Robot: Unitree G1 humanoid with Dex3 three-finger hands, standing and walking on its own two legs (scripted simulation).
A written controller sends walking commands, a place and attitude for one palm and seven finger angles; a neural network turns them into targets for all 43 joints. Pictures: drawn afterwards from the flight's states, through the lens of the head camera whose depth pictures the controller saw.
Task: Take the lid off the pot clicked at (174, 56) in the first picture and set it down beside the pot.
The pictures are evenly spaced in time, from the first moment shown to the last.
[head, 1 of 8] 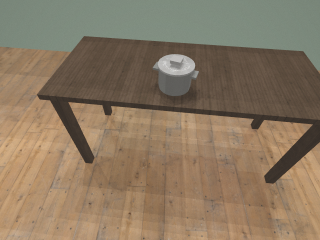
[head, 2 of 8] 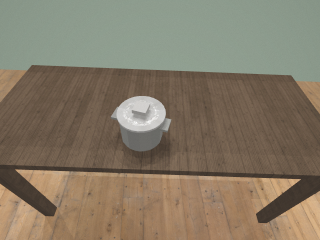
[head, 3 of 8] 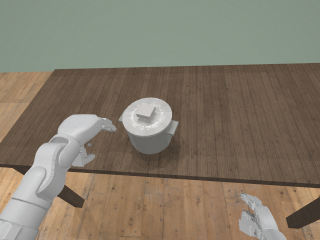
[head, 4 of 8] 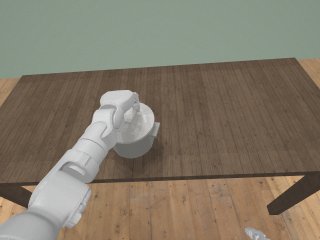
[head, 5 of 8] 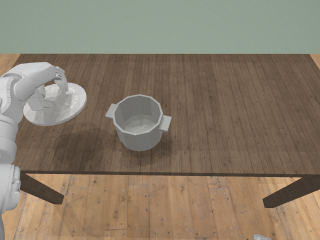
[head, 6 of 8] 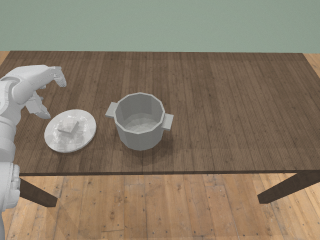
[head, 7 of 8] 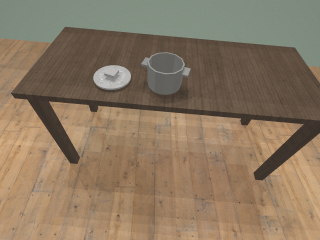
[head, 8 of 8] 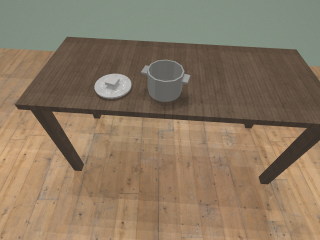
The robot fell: no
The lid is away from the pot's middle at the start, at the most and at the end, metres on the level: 0.00 0.23 0.23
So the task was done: yes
